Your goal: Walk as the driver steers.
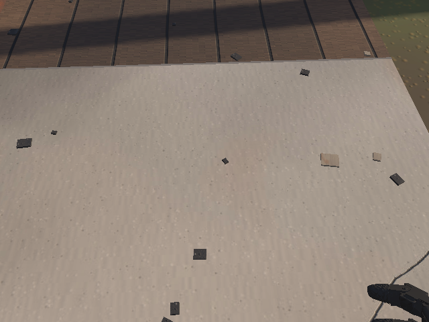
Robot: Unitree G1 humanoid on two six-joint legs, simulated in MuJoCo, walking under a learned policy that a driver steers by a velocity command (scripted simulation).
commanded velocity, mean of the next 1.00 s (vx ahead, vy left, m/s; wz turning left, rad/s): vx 0.49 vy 0.00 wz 0.00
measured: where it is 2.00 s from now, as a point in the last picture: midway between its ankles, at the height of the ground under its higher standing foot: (236, 148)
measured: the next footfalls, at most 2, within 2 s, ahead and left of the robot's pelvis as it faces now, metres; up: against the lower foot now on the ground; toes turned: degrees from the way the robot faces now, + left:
right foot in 0.50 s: +0.45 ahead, -0.14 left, +0.00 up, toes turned -1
left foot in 1.04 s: +0.75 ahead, +0.10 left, +0.00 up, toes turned +2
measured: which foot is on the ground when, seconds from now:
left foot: down 0.00-0.52, up 0.54-1.00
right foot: up 0.00-0.48, down 0.50-1.00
